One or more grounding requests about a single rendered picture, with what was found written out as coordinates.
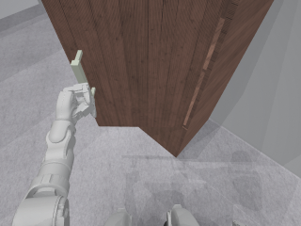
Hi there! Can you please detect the handle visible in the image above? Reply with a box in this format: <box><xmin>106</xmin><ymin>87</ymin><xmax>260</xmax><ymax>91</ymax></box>
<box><xmin>71</xmin><ymin>50</ymin><xmax>96</xmax><ymax>101</ymax></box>

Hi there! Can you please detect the left robot upper arm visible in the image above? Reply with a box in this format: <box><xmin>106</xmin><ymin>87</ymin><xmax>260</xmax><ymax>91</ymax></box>
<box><xmin>13</xmin><ymin>195</ymin><xmax>71</xmax><ymax>226</ymax></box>

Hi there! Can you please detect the cupboard door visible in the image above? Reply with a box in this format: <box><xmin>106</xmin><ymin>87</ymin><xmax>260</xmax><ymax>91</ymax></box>
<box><xmin>41</xmin><ymin>0</ymin><xmax>227</xmax><ymax>128</ymax></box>

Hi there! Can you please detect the left robot thigh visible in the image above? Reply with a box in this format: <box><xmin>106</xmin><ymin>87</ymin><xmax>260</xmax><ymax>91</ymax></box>
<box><xmin>103</xmin><ymin>211</ymin><xmax>133</xmax><ymax>226</ymax></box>

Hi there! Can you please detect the robot left shin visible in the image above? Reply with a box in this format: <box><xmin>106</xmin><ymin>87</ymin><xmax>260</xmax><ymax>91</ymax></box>
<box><xmin>117</xmin><ymin>208</ymin><xmax>126</xmax><ymax>212</ymax></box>

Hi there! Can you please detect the robot left hand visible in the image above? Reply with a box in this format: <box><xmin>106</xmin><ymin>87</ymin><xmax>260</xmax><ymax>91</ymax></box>
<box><xmin>55</xmin><ymin>82</ymin><xmax>97</xmax><ymax>126</ymax></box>

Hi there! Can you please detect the left robot forearm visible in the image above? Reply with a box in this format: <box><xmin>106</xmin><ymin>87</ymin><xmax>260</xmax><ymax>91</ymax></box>
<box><xmin>11</xmin><ymin>120</ymin><xmax>76</xmax><ymax>226</ymax></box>

